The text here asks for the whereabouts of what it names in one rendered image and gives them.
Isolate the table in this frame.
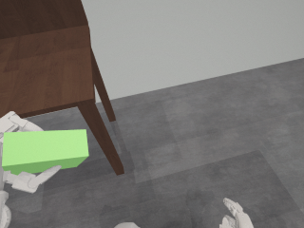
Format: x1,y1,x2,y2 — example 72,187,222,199
0,0,124,176

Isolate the right robot hand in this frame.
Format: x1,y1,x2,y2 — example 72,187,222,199
219,198,254,228

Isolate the left robot hand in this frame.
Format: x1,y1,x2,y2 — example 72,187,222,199
0,111,62,194

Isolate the sponge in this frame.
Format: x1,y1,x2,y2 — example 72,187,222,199
2,129,89,176

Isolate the left robot forearm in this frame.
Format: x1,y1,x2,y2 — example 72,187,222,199
0,190,11,228

